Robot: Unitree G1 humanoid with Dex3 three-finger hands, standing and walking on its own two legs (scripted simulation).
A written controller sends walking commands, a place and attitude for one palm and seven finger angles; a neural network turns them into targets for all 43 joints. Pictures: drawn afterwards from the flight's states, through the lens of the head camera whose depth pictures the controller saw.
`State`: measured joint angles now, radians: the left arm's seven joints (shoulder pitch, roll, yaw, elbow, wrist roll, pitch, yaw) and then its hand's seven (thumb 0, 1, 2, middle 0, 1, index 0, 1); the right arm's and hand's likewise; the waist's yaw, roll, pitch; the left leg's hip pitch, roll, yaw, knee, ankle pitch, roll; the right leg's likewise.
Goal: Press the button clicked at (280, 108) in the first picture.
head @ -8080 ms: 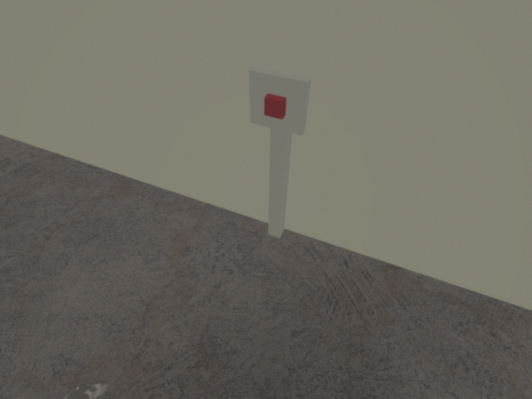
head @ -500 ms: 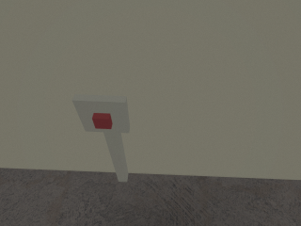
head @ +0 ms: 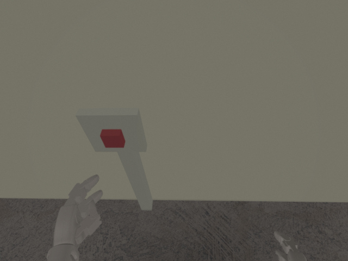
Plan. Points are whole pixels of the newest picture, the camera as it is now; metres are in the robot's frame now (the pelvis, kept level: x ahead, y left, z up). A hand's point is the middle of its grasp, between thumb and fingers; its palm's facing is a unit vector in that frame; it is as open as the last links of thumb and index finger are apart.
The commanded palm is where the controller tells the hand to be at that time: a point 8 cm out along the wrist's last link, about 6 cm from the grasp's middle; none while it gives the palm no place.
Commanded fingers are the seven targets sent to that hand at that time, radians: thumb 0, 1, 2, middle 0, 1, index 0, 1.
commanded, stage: raise the hand and make a fist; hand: left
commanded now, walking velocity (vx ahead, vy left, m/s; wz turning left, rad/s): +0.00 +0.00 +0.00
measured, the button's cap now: (113, 137) +0.48 +0.21 -0.03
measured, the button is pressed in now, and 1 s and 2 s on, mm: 0 0 0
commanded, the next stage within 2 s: aim a knuckle at the button in 1.76 s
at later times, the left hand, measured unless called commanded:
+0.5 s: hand (111, 246) +0.18 +0.16 -0.05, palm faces -0.15 -0.99 +0.00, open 3.4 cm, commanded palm +0.14 +0.23 -0.04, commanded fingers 0.00 0.90 0.90 -1.25 -1.44 -1.25 -1.44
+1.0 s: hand (82, 241) +0.18 +0.22 -0.03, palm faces +0.03 -1.00 -0.06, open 3.1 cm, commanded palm +0.16 +0.27 -0.04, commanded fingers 0.00 0.90 0.90 -1.30 -1.50 -1.30 -1.50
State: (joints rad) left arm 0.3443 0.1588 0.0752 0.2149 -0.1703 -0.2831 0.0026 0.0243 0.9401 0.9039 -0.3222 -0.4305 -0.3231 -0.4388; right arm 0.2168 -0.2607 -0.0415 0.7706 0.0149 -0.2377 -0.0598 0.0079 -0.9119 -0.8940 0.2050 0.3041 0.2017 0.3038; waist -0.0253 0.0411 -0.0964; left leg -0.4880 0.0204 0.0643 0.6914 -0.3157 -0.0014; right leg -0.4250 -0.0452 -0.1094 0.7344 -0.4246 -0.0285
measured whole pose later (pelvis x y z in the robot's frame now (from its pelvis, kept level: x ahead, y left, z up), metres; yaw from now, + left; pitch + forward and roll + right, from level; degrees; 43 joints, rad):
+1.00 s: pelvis -0.03 +0.03 -0.08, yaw -1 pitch +17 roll -3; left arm 0.44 0.23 0.16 -0.07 -0.24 -0.45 -0.20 0.02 0.90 0.90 -1.30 -1.49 -1.30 -1.50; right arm 0.19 -0.21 -0.02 0.52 0.02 -0.16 -0.06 0.01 -0.90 -0.89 0.20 0.30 0.20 0.30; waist 0.00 0.02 -0.16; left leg -1.02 0.06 0.02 1.21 -0.49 0.03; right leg -0.90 -0.03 -0.13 1.17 -0.56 -0.01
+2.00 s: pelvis -0.03 +0.01 -0.08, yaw +0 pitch +18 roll -3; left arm 0.32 0.26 0.23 0.07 -0.29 -0.44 -0.31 0.02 0.90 0.90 -1.30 -1.50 -1.31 -1.50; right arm 0.20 -0.24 0.00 0.53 0.02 -0.14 -0.06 0.01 -0.90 -0.89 0.21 0.30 0.20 0.30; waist 0.00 0.04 -0.17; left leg -1.05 0.07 -0.01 1.24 -0.51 0.01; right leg -0.93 -0.02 -0.15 1.20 -0.59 -0.04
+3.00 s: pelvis -0.03 +0.02 -0.09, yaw -2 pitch +23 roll -2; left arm -0.35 0.29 0.24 0.64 -0.18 -0.45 -0.21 0.02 0.90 0.90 -1.30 -1.50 -1.30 -1.50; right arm 0.24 -0.25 0.00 0.61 0.01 -0.03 -0.02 0.00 -0.90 -0.89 0.21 0.30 0.20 0.30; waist -0.06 0.02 -0.16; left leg -1.14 0.07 0.03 1.25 -0.51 0.02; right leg -1.04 -0.02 -0.11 1.23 -0.59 -0.03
